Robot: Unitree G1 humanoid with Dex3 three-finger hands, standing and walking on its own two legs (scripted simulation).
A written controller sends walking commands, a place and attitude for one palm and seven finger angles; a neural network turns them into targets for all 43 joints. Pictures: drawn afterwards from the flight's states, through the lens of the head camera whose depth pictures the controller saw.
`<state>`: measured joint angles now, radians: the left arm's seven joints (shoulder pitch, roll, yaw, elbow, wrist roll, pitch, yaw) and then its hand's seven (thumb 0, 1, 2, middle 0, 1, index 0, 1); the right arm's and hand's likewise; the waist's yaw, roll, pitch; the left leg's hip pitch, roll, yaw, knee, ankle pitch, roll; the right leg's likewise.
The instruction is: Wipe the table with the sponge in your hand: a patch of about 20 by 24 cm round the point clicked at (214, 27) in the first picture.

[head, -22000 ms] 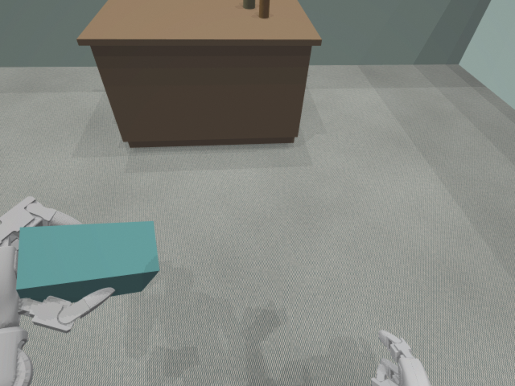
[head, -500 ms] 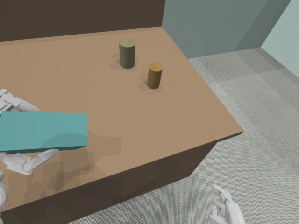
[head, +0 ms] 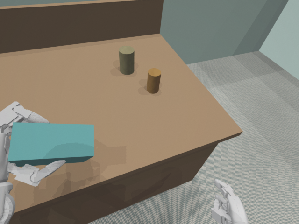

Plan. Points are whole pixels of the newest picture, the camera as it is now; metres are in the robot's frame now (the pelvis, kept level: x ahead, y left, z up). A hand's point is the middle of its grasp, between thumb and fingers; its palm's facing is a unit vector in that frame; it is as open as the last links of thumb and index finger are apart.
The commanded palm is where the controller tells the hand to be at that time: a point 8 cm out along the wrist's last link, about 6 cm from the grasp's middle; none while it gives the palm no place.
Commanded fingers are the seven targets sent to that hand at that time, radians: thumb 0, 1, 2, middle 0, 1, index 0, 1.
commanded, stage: come to a stop and stand still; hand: left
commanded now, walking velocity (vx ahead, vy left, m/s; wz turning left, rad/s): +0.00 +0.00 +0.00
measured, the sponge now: (66, 145) +0.24 +0.20 +0.14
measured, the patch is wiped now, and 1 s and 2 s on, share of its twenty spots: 0.00 0.00 0.00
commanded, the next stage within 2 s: look again from close up in 0.46 s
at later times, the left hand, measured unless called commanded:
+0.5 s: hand (42, 153) +0.21 +0.23 +0.16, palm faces +0.36 -0.85 -0.37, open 10.2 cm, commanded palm +0.15 +0.26 +0.17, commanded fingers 0.00 0.10 1.30 -1.20 -1.60 -1.20 -1.60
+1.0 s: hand (30, 121) +0.25 +0.26 +0.20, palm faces +0.42 -0.75 -0.51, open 10.2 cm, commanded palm +0.16 +0.26 +0.17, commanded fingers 0.00 0.10 1.30 -1.20 -1.60 -1.20 -1.60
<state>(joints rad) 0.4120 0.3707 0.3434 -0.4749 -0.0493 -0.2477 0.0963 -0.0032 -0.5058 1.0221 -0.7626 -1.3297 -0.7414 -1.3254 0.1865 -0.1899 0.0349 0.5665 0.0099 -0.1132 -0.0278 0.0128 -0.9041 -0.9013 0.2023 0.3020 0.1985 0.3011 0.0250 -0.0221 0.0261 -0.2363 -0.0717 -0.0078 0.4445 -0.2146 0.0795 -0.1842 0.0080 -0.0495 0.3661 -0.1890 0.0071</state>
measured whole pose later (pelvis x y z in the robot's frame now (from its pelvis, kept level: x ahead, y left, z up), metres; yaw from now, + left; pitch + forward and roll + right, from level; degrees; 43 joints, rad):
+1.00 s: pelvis -0.01 -0.02 +0.00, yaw +1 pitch +0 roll -1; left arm 0.14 0.55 0.38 -0.34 0.01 -0.13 0.05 0.00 -0.51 1.02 -0.76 -1.33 -0.74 -1.32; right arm 0.19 -0.24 0.06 0.58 -0.01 -0.10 -0.04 0.01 -0.90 -0.90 0.20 0.30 0.20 0.30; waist 0.05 -0.01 0.04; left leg -0.26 -0.07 -0.03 0.49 -0.22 0.06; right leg -0.23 0.02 -0.06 0.46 -0.24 -0.03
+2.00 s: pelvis +0.00 -0.07 -0.02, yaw +0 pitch +1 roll +0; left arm 0.37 0.56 0.21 -0.32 0.43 0.11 0.07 0.00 -0.50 1.03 -0.76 -1.32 -0.74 -1.32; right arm 0.16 -0.31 0.01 0.60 0.03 -0.03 -0.13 0.01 -0.91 -0.90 0.20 0.30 0.20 0.30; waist 0.07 0.08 -0.02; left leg -0.36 -0.02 -0.03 0.66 -0.32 0.00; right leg -0.34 0.07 -0.06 0.65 -0.33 -0.09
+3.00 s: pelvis -0.01 -0.03 +0.00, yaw +0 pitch -4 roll +0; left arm 0.11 0.51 0.00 -0.18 0.88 0.38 0.04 0.00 -0.50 1.03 -0.76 -1.32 -0.74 -1.31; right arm 0.00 -0.24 0.07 0.69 0.04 0.02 -0.05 0.01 -0.90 -0.90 0.20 0.30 0.20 0.30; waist 0.14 0.10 0.00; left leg -0.17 -0.06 -0.02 0.44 -0.20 0.05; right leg -0.14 0.03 -0.04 0.43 -0.22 -0.04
